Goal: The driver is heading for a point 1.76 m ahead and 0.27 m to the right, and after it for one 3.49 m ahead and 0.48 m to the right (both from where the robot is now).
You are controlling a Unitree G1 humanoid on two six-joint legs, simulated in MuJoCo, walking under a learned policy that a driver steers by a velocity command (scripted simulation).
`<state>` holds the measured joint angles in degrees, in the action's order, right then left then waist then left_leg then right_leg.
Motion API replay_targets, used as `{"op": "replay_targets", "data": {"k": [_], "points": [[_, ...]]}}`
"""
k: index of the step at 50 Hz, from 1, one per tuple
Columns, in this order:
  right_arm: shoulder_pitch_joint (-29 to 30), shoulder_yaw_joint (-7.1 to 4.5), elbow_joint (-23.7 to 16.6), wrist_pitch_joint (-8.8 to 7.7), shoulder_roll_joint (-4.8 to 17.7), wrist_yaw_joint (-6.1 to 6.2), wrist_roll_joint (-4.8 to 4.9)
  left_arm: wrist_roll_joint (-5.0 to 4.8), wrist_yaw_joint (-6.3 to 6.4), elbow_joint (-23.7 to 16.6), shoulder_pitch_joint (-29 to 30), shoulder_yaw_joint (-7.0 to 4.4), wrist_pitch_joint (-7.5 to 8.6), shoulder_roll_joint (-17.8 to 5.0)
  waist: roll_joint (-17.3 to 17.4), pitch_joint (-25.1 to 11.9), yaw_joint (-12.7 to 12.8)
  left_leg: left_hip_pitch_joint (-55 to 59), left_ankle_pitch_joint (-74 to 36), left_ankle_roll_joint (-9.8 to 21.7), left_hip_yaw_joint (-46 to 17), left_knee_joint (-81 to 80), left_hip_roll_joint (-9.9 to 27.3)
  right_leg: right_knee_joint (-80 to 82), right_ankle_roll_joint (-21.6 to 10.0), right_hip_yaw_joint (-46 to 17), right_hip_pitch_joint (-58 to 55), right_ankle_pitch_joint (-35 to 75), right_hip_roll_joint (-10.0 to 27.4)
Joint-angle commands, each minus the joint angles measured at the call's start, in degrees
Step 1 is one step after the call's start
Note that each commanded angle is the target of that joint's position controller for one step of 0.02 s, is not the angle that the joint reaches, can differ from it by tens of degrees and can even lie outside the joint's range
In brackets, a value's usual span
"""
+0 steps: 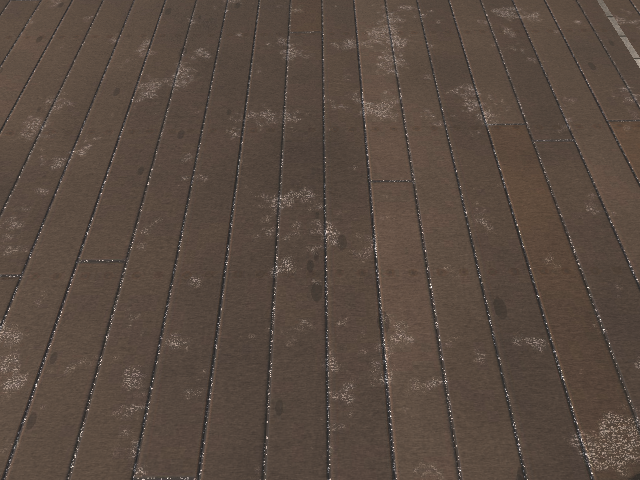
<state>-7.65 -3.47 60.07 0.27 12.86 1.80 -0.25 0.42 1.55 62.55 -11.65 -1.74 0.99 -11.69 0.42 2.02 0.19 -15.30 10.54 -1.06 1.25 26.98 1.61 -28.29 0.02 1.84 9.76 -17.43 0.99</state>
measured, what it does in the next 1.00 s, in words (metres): stands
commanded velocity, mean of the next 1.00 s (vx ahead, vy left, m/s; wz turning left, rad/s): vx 0.00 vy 0.00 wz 0.00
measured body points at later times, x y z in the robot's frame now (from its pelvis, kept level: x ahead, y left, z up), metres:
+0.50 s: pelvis +0.01 -0.01 +0.00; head +0.02 -0.01 +0.45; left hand +0.04 +0.24 -0.15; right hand +0.06 -0.27 -0.15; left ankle +0.04 +0.13 -0.74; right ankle -0.02 -0.12 -0.74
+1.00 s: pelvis +0.02 -0.01 +0.00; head +0.03 -0.01 +0.45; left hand +0.01 +0.23 -0.15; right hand +0.04 -0.26 -0.16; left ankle +0.04 +0.13 -0.74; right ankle -0.02 -0.12 -0.74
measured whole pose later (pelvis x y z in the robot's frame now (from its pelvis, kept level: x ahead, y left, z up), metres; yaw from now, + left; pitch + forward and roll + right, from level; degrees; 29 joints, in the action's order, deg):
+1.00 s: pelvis +0.02 -0.01 +0.00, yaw +0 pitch -1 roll +0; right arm -11.3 -2.0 66.3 0.6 11.4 2.9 0.1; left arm 0.1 1.7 62.5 -17.0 -0.6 0.5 -10.7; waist 0.3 1.7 -0.2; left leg -14.3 11.8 -2.2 0.5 26.9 2.8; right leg -26.4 -1.0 2.4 7.8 -17.9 -0.3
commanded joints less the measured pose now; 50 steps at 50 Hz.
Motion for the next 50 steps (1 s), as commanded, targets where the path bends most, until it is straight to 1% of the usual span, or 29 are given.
{"op": "replay_targets", "data": {"k": [1, 9, 20, 34, 50], "points": [[1.0, -0.75, -1.3, -0.47, 5.2, 0.22, 0.08, -0.12, 0.19, -1.5, -1.4, -0.95, 0.27, -6.8, -0.6, -2.1, 0.2, 6.5, -8.9, 1.9, -1.4, -1.9, 1.4, 7.1, -1.7, -2.8, 4.9, 7.5, 2.9], [-0.6, -0.49, 1.3, -0.21, 5.8, 0.71, 0.22, -0.2, 0.02, -1.3, -2.2, -0.69, -0.13, -6.2, -0.6, -1.8, 0.0, 6.6, -10.1, 1.6, -1.4, -1.7, 1.6, 6.9, -1.9, -2.2, 3.7, 10.9, 2.3], [-1.6, -0.15, 3.2, 0.0, 5.6, 1.02, 0.26, -0.17, 0.04, -1.0, -3.5, -0.38, -0.3, -5.9, -0.9, -0.8, -0.3, 6.6, -9.0, 1.3, -1.2, -2.0, 1.6, 7.7, -1.9, -2.0, 4.0, 10.0, 1.8], [-3.2, 0.31, 4.6, 0.07, 5.0, 1.14, 0.3, -0.19, 0.2, -0.8, -6.3, 0.05, -0.22, -5.2, -0.5, 0.0, -0.4, 6.1, -7.5, 1.0, -1.0, -2.5, 1.5, 8.2, -1.9, -1.8, 4.5, 7.9, 1.4], [-5.6, 0.77, 5.1, 0.08, 4.2, 1.3, 0.39, -0.3, 0.3, -0.9, -9.4, 0.34, -0.18, -4.3, -0.5, 0.7, -0.4, 5.5, -7.2, 0.9, -0.9, -2.4, 1.4, 8.2, -1.8, -1.6, 4.7, 7.9, 1.1]]}}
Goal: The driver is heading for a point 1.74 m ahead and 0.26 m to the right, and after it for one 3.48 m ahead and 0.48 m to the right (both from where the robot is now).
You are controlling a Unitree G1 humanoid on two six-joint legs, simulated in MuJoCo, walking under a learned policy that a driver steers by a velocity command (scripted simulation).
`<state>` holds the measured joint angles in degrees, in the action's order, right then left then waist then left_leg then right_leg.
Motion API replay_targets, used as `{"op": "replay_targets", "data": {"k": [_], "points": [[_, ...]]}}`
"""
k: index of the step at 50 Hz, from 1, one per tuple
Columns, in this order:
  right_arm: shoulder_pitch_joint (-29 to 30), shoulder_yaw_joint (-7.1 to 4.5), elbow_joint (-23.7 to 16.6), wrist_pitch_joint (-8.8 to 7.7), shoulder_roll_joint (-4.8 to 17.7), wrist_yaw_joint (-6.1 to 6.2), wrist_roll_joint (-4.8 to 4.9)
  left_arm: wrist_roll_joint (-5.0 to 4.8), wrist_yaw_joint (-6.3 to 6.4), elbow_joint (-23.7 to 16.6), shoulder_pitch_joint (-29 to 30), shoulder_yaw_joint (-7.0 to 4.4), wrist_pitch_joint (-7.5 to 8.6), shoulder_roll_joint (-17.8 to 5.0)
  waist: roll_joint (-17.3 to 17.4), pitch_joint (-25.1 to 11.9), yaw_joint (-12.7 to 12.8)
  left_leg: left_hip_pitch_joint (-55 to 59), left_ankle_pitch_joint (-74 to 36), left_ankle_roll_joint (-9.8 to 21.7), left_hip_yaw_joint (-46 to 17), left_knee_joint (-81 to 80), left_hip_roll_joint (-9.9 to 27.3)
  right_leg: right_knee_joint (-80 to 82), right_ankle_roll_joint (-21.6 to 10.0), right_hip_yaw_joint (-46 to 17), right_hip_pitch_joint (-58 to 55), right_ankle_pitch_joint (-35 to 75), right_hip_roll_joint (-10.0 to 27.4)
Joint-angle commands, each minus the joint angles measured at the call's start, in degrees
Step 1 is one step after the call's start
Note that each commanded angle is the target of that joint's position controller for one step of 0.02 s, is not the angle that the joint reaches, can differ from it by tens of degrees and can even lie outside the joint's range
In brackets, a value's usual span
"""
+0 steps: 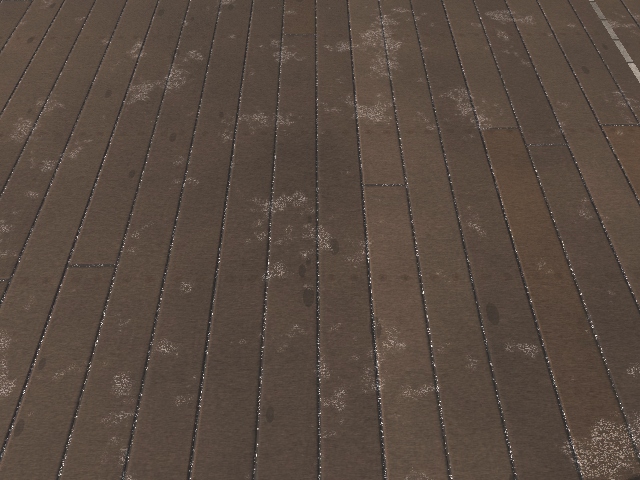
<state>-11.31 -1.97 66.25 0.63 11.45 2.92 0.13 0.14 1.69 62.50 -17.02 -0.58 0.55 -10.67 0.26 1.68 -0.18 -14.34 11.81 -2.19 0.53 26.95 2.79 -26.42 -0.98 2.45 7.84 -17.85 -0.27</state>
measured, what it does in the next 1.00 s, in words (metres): walks ahead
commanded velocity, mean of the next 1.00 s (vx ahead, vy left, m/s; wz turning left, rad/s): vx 0.18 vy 0.00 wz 0.00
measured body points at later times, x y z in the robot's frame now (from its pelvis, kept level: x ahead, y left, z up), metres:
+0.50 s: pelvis +0.01 +0.00 +0.00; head +0.01 +0.00 +0.45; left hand -0.01 +0.24 -0.16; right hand +0.01 -0.24 -0.16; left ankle +0.03 +0.14 -0.74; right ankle -0.04 -0.11 -0.74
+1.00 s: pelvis +0.18 +0.07 +0.01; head +0.19 +0.08 +0.46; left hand +0.33 +0.32 -0.12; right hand +0.09 -0.16 -0.14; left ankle +0.09 +0.15 -0.74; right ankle +0.30 -0.10 -0.67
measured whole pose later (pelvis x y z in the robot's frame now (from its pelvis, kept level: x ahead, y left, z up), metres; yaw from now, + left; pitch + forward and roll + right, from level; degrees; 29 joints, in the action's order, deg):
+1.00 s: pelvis +0.18 +0.07 +0.01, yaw +0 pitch +1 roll +0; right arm -26.4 -1.1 63.6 -5.5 8.9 0.2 -0.3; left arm -1.4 -0.3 52.5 -7.3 -3.8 4.8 -14.4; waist -2.2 -1.2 -3.6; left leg 0.8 15.0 2.7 4.5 12.6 -2.3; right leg -51.9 -2.4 0.2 39.2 -3.7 7.0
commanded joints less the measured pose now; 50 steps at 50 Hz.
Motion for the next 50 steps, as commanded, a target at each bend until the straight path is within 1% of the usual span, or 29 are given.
{"op": "replay_targets", "data": {"k": [1, 21, 22, 23, 24, 25, 26, 27, 28, 29, 30, 31, 32, 33, 34, 35, 36, 37, 38, 39, 40, 41, 42, 43, 44, 45, 47, 48, 50], "points": [[-2.0, -0.71, -1.0, -0.28, 5.6, 0.19, 0.01, -0.03, 0.16, -0.9, -4.1, -0.81, 0.27, -5.3, -0.3, 1.0, 0.0, 4.5, -8.5, 2.0, -0.2, -2.4, 0.2, 6.3, -0.8, -2.2, 6.6, 8.3, 2.4], [-4.0, -0.53, -1.1, -0.22, 4.9, 0.35, 0.12, -0.13, 0.23, -1.2, -6.6, -0.77, 0.35, -4.4, -0.3, 1.5, 0.0, 4.4, -8.7, 2.0, -0.1, -2.2, 0.1, 6.1, -0.8, -2.2, 6.6, 9.2, 2.3], [-5.0, -0.4, -0.7, -0.16, 4.3, 0.36, 0.11, -0.19, 0.32, -0.6, -7.7, -0.78, 0.25, -4.2, -0.8, 0.2, 0.1, 4.7, -3.4, 2.0, 1.1, -1.6, -0.8, 6.7, -1.1, -2.0, 6.0, 3.3, 2.0], [-5.0, -0.51, -0.6, -0.11, 4.3, 0.41, 0.41, -0.61, 0.52, -0.6, -8.2, -1.25, 0.05, -5.4, -1.9, 1.0, 0.4, 3.0, 5.4, 2.2, 3.1, 1.0, -2.7, 7.6, -2.4, -3.0, 6.5, -7.2, 2.1], [-4.5, -0.7, -1.1, -0.24, 4.4, 0.43, 0.7, -1.04, 0.75, -1.1, -8.0, -1.94, -0.08, -7.4, -4.3, 3.0, 0.8, -0.9, 13.9, 2.4, 5.2, 4.7, -4.4, 9.6, -4.4, -6.3, 7.6, -19.1, 4.1], [-2.4, -0.67, -2.3, -0.75, 4.1, 0.27, 0.57, -1.41, 0.78, -1.5, -9.1, -2.58, 0.1, -9.1, -6.7, 5.7, 1.9, -6.2, 16.6, 2.7, 6.2, 9.7, -4.8, 13.0, -7.1, -12.7, 8.0, -28.3, 8.6], [-0.4, -0.61, -3.7, -1.58, 3.7, -0.22, 0.69, -1.74, 0.84, -1.8, -9.9, -3.38, 0.55, -11.2, -9.9, 8.1, 2.7, -11.8, 15.0, 3.6, 5.5, 16.3, -3.7, 17.0, -10.3, -20.4, 7.4, -33.0, 14.7], [1.7, -0.46, -5.1, -2.6, 3.1, -0.86, 0.97, -1.68, 0.88, -2.1, -10.0, -3.9, 1.24, -12.1, -11.3, 10.5, 3.2, -16.3, 14.2, 4.7, 2.7, 22.2, -0.9, 19.5, -13.0, -26.3, 7.6, -32.3, 19.5], [3.2, -0.75, -6.2, -3.47, 3.7, -1.4, 1.45, -1.05, 0.81, -2.4, -10.0, -3.77, 2.03, -10.9, -10.5, 11.6, 3.3, -22.3, 17.3, 5.6, 0.3, 27.3, 1.2, 20.2, -14.1, -28.7, 4.4, -28.0, 21.7], [3.3, -0.88, -6.9, -4.29, 3.9, -1.89, 1.91, -1.03, 0.63, -2.8, -9.2, -3.69, 2.7, -10.1, -9.5, 11.9, 2.5, -26.4, 18.3, 6.4, -1.5, 28.0, 3.1, 19.2, -13.7, -28.2, 1.0, -23.4, 22.0], [3.2, -1.07, -7.4, -5.11, 4.5, -2.33, 2.1, -1.51, 0.45, -3.4, -8.1, -3.6, 3.09, -9.3, -7.7, 10.7, 2.0, -26.5, 17.6, 7.0, -2.0, 24.3, 4.0, 18.1, -12.1, -25.1, -1.4, -18.4, 20.7], [3.3, -1.24, -7.6, -5.82, 4.7, -2.67, 2.12, -1.95, 0.28, -3.9, -7.1, -3.68, 3.18, -9.4, -6.4, 9.3, 1.6, -22.8, 16.1, 7.2, -0.7, 18.4, 3.5, 16.9, -10.4, -20.6, -1.7, -13.6, 18.4], [2.1, -1.36, -7.1, -6.22, 4.2, -2.93, 2.04, -2.06, 0.1, -4.1, -6.3, -3.85, 3.05, -10.1, -6.0, 7.5, 0.8, -15.9, 13.7, 6.9, 2.1, 13.4, 1.7, 15.5, -9.1, -16.2, 0.7, -10.3, 15.7], [-1.7, -1.52, -5.5, -6.35, 3.4, -3.18, 2.06, -2.22, -0.08, -4.3, -5.2, -3.99, 2.77, -10.9, -6.0, 5.9, -1.3, -6.3, 8.3, 6.3, 5.3, 8.3, -0.8, 13.0, -8.2, -12.1, 5.6, -9.4, 13.3], [-7.5, -2.08, -3.0, -6.18, 3.5, -3.29, 2.04, -2.21, -0.25, -4.5, -5.1, -3.93, 2.54, -10.8, -5.4, 3.9, -3.4, 4.1, 2.2, 5.3, 7.9, 5.7, -3.9, 9.7, -7.7, -9.7, 11.0, -8.5, 11.4], [-13.4, -2.91, -0.9, -5.8, 4.4, -3.15, 1.86, -2.01, -0.34, -4.8, -4.6, -3.7, 2.68, -10.5, -4.4, 2.0, -5.9, 12.1, 1.0, 5.0, 8.5, 4.7, -5.7, 4.2, -6.8, -7.7, 14.9, -2.7, 9.3], [-20.4, -4.11, 0.2, -5.78, 7.6, -2.77, 1.58, -1.74, -0.59, -5.8, -2.1, -2.91, 3.1, -8.1, 3.6, 0.4, -9.3, 18.7, 5.6, 7.4, -2.8, -1.6, 1.5, -12.9, -3.6, -1.8, 20.2, 4.1, 5.0], [-26.7, -5.16, -0.1, -6.25, 14.9, -2.74, 1.27, -1.23, -0.48, -8.4, -2.3, -1.63, 4.21, -2.8, 19.9, -4.4, -9.2, 26.4, 12.1, 15.7, -32.4, -13.6, 17.2, -35.1, -0.3, 1.6, 32.6, -9.7, -2.3], [-24.2, -3.77, -0.3, -7.31, 12.1, -3.25, -0.01, -2.87, -0.57, -9.2, -1.7, -1.86, 5.31, -3.2, 15.4, -4.6, -6.9, 23.8, 22.3, 19.8, -46.0, -18.8, 21.7, -47.1, -1.7, -7.6, 37.8, -13.0, -1.2], [-17.9, -2.77, -2.2, -8.05, 9.4, -3.37, 0.34, -3.98, -0.99, -10.2, 0.6, -2.19, 6.07, -5.3, 9.3, 1.3, -4.6, 20.1, 24.4, 18.2, -39.9, -17.9, 21.2, -51.2, -3.7, -8.7, 43.2, -8.1, 2.6], [-13.0, -1.81, -3.8, -8.25, 7.0, -3.75, 0.38, -3.57, -1.24, -10.2, 1.6, -2.49, 6.46, -6.6, 5.3, 3.3, -3.1, 16.8, 19.6, 15.7, -31.2, -17.6, 18.1, -50.2, -4.8, -7.7, 42.9, -1.7, 5.2], [-9.8, -1.24, -4.9, -8.11, 6.3, -4.14, 0.15, -2.59, -1.14, -9.7, 1.6, -3.05, 6.58, -7.2, 3.3, 3.9, -1.6, 13.6, 12.3, 13.8, -24.1, -18.3, 15.4, -46.4, -5.1, -7.2, 40.6, 3.1, 7.0], [-9.1, -0.81, -5.2, -7.83, 5.3, -4.21, -0.11, -1.91, -1.23, -9.4, 1.1, -3.67, 6.27, -8.0, 3.6, 3.9, -0.5, 11.4, 6.1, 12.2, -18.0, -18.9, 12.7, -42.8, -5.0, -6.6, 37.1, 5.9, 8.2], [-10.7, -0.53, -4.9, -7.52, 4.5, -4.08, -0.25, -1.81, -1.58, -9.0, 0.9, -3.84, 5.87, -7.8, 4.4, 3.7, -0.6, 10.3, -0.6, 11.3, -13.5, -19.0, 10.8, -40.3, -4.6, -5.7, 34.4, 7.4, 8.6], [-12.3, -0.49, -4.5, -7.33, 4.9, -3.73, -0.28, -1.82, -1.83, -9.0, 1.2, -3.81, 5.32, -6.8, 4.7, 3.6, -0.4, 10.5, -5.4, 11.6, -11.2, -19.3, 10.1, -38.5, -3.8, -4.5, 34.2, 8.3, 8.4], [-13.7, -0.47, -4.2, -7.2, 5.3, -3.32, -0.27, -1.67, -1.92, -9.4, 2.6, -3.81, 4.89, -6.3, 3.8, 3.9, -0.5, 10.8, -9.4, 11.9, -9.2, -19.6, 9.6, -36.8, -2.9, -3.7, 35.0, 9.5, 8.4], [-15.1, -0.66, -4.5, -6.94, 6.8, -2.55, -0.39, -1.36, -1.96, -11.4, 7.8, -3.49, 4.47, -5.1, 2.6, 4.6, -1.1, 11.5, -14.7, 12.6, -7.2, -20.1, 9.7, -30.5, -1.4, -2.9, 37.6, 12.5, 8.3], [-15.1, -0.69, -4.8, -6.7, 7.2, -2.24, -0.41, -1.28, -2.04, -12.7, 10.9, -3.23, 4.5, -4.6, 2.3, 5.0, -1.6, 11.2, -15.2, 12.6, -6.2, -20.5, 9.5, -25.8, -0.9, -2.6, 37.7, 14.5, 8.0], [-15.6, -0.81, -5.5, -6.42, 7.8, -1.81, -0.38, -1.48, -2.47, -14.5, 16.5, -2.73, 4.75, -4.0, 2.9, 5.6, -2.9, 10.1, -14.6, 12.2, -4.1, -21.8, 8.5, -17.1, -0.5, -1.1, 35.1, 19.1, 6.6]]}}
Keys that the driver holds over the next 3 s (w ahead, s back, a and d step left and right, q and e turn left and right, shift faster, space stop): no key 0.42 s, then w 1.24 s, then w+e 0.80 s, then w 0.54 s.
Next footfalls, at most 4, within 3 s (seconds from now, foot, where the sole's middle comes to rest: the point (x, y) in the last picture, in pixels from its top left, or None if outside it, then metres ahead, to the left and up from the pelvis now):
1.22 right None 0.51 -0.08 -0.78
1.76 left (261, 349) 0.82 0.17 -0.78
2.32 right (376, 266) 1.07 -0.12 -0.78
2.82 left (351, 174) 1.43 -0.06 -0.78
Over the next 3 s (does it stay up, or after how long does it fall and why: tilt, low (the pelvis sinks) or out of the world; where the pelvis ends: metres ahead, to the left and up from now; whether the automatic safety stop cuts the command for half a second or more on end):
stays up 1.32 -0.10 0.00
